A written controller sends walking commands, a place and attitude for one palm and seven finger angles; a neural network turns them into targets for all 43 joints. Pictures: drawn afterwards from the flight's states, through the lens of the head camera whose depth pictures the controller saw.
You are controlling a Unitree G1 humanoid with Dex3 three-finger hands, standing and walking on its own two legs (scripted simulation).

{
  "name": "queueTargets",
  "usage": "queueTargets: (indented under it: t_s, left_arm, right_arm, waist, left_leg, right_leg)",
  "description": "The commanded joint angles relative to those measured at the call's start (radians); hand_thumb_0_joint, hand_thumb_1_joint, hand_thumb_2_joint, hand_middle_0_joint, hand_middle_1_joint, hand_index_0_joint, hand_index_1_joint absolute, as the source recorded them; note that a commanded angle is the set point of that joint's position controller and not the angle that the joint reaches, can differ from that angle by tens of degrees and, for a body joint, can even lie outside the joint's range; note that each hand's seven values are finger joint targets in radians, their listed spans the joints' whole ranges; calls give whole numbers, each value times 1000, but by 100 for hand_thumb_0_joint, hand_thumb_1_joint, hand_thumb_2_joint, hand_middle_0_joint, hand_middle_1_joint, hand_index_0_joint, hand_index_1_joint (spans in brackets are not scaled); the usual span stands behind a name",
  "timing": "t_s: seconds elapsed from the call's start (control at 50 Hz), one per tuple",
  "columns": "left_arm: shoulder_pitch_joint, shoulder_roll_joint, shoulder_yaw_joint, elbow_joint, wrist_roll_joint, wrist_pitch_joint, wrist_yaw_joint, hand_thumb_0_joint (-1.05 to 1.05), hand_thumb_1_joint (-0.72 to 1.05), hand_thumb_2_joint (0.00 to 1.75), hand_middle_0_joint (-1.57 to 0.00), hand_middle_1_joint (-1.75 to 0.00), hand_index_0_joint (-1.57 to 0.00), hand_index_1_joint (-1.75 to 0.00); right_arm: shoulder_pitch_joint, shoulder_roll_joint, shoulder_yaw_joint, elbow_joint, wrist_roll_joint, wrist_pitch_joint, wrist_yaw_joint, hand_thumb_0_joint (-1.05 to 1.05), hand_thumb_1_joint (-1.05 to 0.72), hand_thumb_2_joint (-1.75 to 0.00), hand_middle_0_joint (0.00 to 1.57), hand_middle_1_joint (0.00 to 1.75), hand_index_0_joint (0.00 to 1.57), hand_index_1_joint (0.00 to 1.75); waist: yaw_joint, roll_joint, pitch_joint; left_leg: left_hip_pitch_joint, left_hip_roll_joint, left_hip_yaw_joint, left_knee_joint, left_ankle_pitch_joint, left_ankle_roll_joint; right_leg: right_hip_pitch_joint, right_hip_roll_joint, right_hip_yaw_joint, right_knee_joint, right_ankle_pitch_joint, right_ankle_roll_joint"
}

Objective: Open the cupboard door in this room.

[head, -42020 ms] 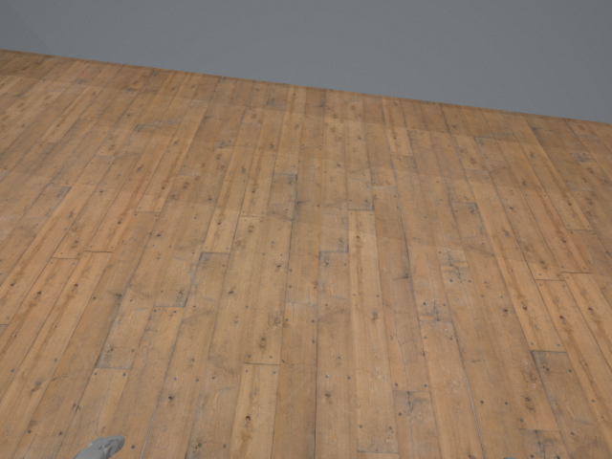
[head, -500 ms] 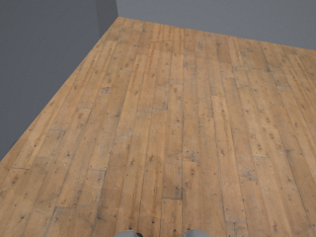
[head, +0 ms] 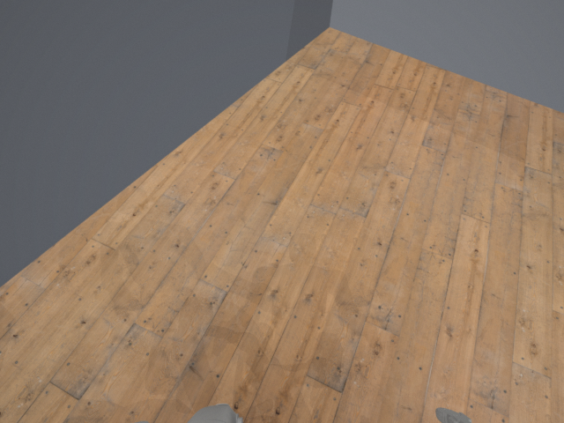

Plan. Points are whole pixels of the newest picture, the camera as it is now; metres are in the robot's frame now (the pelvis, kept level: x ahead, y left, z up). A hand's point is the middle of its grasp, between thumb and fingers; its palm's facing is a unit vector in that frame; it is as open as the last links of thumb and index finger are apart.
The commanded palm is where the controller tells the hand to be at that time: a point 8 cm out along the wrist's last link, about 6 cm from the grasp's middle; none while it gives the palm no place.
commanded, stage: turn to face it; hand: left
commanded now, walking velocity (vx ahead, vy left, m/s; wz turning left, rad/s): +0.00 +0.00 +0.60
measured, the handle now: out of the picture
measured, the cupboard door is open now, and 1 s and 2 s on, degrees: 44 44 44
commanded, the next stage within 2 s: none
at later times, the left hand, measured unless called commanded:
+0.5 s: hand out of the picture +0.08 +0.16 -0.14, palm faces +0.27 -0.91 -0.30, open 7.4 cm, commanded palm none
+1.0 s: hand out of the picture +0.00 +0.18 -0.16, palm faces +0.58 -0.77 -0.25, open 7.4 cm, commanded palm none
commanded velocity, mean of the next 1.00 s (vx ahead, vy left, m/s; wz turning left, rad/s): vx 0.00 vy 0.00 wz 0.60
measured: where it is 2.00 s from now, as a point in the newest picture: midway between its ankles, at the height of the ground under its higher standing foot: outside the picture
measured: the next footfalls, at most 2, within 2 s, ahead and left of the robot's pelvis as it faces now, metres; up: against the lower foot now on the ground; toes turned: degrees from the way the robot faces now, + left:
left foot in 0.04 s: +0.05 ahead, +0.12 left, +0.00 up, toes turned +8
right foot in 0.38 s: +0.10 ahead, -0.15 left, +0.00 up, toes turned +8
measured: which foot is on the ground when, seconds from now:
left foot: up 0.00-0.02, down 0.04-0.38, up 0.40-0.78, down 0.80-1.00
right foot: down 0.00-0.04, up 0.06-0.36, down 0.38-0.80, up 0.82-1.00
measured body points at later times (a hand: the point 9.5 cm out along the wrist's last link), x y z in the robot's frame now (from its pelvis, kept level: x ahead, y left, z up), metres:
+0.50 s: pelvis +0.04 -0.06 +0.00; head +0.11 -0.07 +0.44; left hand +0.06 +0.21 -0.12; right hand +0.20 -0.28 -0.16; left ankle -0.03 +0.08 -0.65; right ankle +0.06 -0.15 -0.73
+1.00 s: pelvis +0.05 -0.04 +0.00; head +0.09 +0.00 +0.45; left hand -0.03 +0.22 -0.14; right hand +0.29 -0.20 -0.13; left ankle +0.00 +0.04 -0.73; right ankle +0.12 -0.19 -0.66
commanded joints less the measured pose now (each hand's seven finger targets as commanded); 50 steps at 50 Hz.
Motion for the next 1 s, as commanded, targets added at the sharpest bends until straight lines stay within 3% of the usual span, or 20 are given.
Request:
queueTargets:
  t_s: [0.0, 0.02, 0.04, 0.12, 0.16, 0.26, 0.32, 0.34, 0.36, 0.38, 0.4, 0.44, 0.48, 0.66, 0.74, 0.76, 0.78, 0.8, 0.88, 0.98]
  left_arm:
    - [18, 187, 55, -88, -17, -15, 2, 0, 90, 90, -20, -30, -20, -30]
    - [-39, 119, 27, -145, -21, -10, 0, 0, 90, 90, -20, -30, -20, -30]
    - [-89, 148, 28, -156, -7, 12, 13, 0, 90, 90, -20, -30, -20, -30]
    - [-45, 128, 36, -90, -9, 27, 1, 0, 90, 90, -20, -30, -20, -30]
    - [-24, 122, 36, -85, -9, 30, -5, 0, 90, 90, -20, -30, -20, -30]
    - [-24, 118, 32, -106, -12, 25, -5, 0, 90, 90, -20, -30, -20, -30]
    - [78, 131, 39, -89, -14, 7, 0, 0, 90, 90, -20, -30, -20, -30]
    - [126, 192, 52, -85, -3, -7, 8, 0, 90, 90, -20, -30, -20, -30]
    - [136, 295, 69, -91, 11, -13, 17, 0, 90, 90, -20, -30, -20, -30]
    - [122, 282, 57, -94, 0, -12, 21, 0, 90, 90, -20, -30, -20, -30]
    - [62, 241, 51, -103, -3, -10, 27, 0, 90, 90, -20, -30, -20, -30]
    - [-28, 166, 27, -127, -8, -10, 24, 0, 90, 90, -20, -30, -20, -30]
    - [-18, 148, 27, -127, -4, -17, 29, 0, 90, 90, -20, -30, -20, -30]
    - [92, 199, 53, -68, 4, -12, 27, 0, 90, 90, -20, -30, -20, -30]
    - [53, 219, 63, -69, -8, -10, 14, 0, 90, 90, -20, -30, -20, -30]
    - [33, 196, 59, -85, -13, -7, 8, 0, 90, 90, -20, -30, -20, -30]
    - [-18, 122, 36, -140, -21, -1, 0, 0, 90, 90, -20, -30, -20, -30]
    - [-84, 145, 31, -168, -6, 17, 12, 0, 90, 90, -20, -30, -20, -30]
    - [-59, 130, 40, -101, -8, 27, 0, 0, 90, 90, -20, -30, -20, -30]
    - [-61, 117, 35, -102, -11, 32, -1, 0, 90, 90, -20, -30, -20, -30]
  right_arm:
    - [170, -188, -38, -57, -16, -47, -6, 0, -90, -90, 20, 30, 20, 30]
    - [241, -291, -60, -48, -11, -45, -13, 0, -90, -90, 20, 30, 20, 30]
    - [267, -283, -55, -27, -3, -41, -23, 0, -90, -90, 20, 30, 20, 30]
    - [55, -195, -31, -82, -11, -49, -42, 0, -90, -90, 20, 30, 20, 30]
    - [42, -194, -30, -87, -11, -52, -37, 0, -90, -90, 20, 30, 20, 30]
    - [26, -208, -42, -90, -15, -41, -30, 0, -90, -90, 20, 30, 20, 30]
    - [-25, -191, -49, -111, -7, -32, -30, 0, -90, -90, 20, 30, 20, 30]
    - [-21, -142, -43, -121, 3, -33, -25, 0, -90, -90, 20, 30, 20, 30]
    - [-18, -67, -31, -149, 6, -34, -17, 0, -90, -90, 20, 30, 20, 30]
    - [-29, -106, -37, -143, -3, -27, -17, 0, -90, -90, 20, 30, 20, 30]
    - [-34, -101, -40, -124, -2, -18, -17, 0, -90, -90, 20, 30, 20, 30]
    - [0, -80, -32, -83, -6, -7, -3, 0, -90, -90, 20, 30, 20, 30]
    - [4, -58, -21, -70, -3, -6, 3, 0, -90, -90, 20, 30, 20, 30]
    - [-81, -20, 0, -90, 5, -16, 6, 0, -90, -90, 20, 30, 20, 30]
    - [35, -65, -10, -72, -1, -31, 0, 0, -90, -90, 20, 30, 20, 30]
    - [114, -136, -29, -59, -8, -38, -1, 0, -90, -90, 20, 30, 20, 30]
    - [190, -258, -59, -51, -14, -40, -10, 0, -90, -90, 20, 30, 20, 30]
    - [237, -266, -56, -26, -7, -34, -19, 0, -90, -90, 20, 30, 20, 30]
    - [65, -178, -31, -73, -11, -49, -44, 0, -90, -90, 20, 30, 20, 30]
    - [83, -181, -29, -63, -10, -54, -39, 0, -90, -90, 20, 30, 20, 30]
  waist:
    - [-96, 139, -297]
    - [-132, 399, -305]
    - [-132, 232, -295]
    - [-25, 214, -159]
    - [-12, 204, -155]
    - [-12, 224, -154]
    - [42, 188, -181]
    - [65, 12, -196]
    - [75, -303, -181]
    - [71, -264, -177]
    - [37, -259, -149]
    - [-19, -161, -121]
    - [-14, -159, -141]
    - [50, -151, -155]
    - [-26, -86, -198]
    - [-71, 70, -251]
    - [-116, 381, -246]
    - [-127, 257, -251]
    - [-30, 189, -158]
    - [-21, 166, -158]
  left_leg:
    - [429, 168, -203, -269, 529, 127]
    - [501, 436, -543, -297, 996, 305]
    - [458, 450, -495, -289, 894, 328]
    - [224, 244, -297, -327, 625, 216]
    - [195, 205, -265, -336, 562, 196]
    - [138, 183, -324, -320, 448, 192]
    - [14, 135, -340, -209, 371, 146]
    - [-107, 43, -265, -63, 168, 82]
    - [-272, -110, -112, 218, -214, 3]
    - [-244, -49, -183, 436, -251, 19]
    - [-246, -24, -198, 551, -189, 15]
    - [-229, 5, -166, 603, -34, -8]
    - [-209, 9, -123, 489, -17, -23]
    - [-83, -4, -19, 73, -71, -1]
    - [169, -25, 8, -216, 128, 36]
    - [368, 96, -140, -293, 366, 92]
    - [477, 394, -540, -324, 801, 272]
    - [436, 439, -531, -319, 778, 330]
    - [257, 241, -338, -344, 630, 224]
    - [232, 201, -334, -351, 593, 216]
  right_leg:
    - [-153, -90, 51, 329, 437, 40]
    - [-398, 42, 116, 550, -294, 89]
    - [-427, 34, 249, 612, -283, 77]
    - [-369, 51, 278, 570, -62, 89]
    - [-317, 73, 260, 474, -32, 87]
    - [-188, 132, 224, 217, -35, 79]
    - [48, 150, 204, -68, 139, 69]
    - [176, 10, 339, -235, 176, 35]
    - [218, -288, 654, -320, 323, -83]
    - [107, -345, 635, -302, 380, -151]
    - [51, -291, 609, -292, 372, -154]
    - [20, -165, 366, -246, 466, -103]
    - [88, -141, 276, -221, 609, -89]
    - [203, -213, 197, -154, 745, -118]
    - [88, -194, 103, 33, 688, -46]
    - [-91, -133, 64, 223, 480, 13]
    - [-395, 25, 75, 462, -258, 90]
    - [-426, 32, 222, 553, -298, 74]
    - [-390, 48, 283, 594, -49, 85]
    - [-318, 82, 274, 436, -14, 90]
